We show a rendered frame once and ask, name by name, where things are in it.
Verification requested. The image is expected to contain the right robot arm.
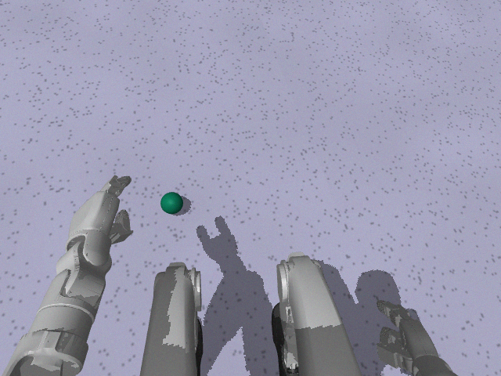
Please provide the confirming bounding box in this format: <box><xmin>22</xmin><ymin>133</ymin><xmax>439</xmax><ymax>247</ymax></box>
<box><xmin>412</xmin><ymin>355</ymin><xmax>458</xmax><ymax>376</ymax></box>

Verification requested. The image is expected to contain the ball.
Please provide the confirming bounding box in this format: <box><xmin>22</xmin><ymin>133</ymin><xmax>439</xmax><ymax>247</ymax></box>
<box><xmin>160</xmin><ymin>192</ymin><xmax>183</xmax><ymax>214</ymax></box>

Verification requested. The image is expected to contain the left robot arm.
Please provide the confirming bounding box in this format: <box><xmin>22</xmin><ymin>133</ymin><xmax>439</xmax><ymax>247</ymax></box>
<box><xmin>2</xmin><ymin>230</ymin><xmax>112</xmax><ymax>376</ymax></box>

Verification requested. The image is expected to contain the right robot foot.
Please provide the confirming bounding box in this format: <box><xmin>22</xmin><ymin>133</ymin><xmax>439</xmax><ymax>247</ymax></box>
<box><xmin>272</xmin><ymin>303</ymin><xmax>299</xmax><ymax>376</ymax></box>

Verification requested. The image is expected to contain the left robot hand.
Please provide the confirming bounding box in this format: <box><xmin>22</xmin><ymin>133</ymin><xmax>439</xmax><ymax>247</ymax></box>
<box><xmin>68</xmin><ymin>175</ymin><xmax>133</xmax><ymax>244</ymax></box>

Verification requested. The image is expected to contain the right robot hand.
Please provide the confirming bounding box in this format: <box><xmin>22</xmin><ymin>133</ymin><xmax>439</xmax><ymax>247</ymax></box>
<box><xmin>377</xmin><ymin>300</ymin><xmax>439</xmax><ymax>374</ymax></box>

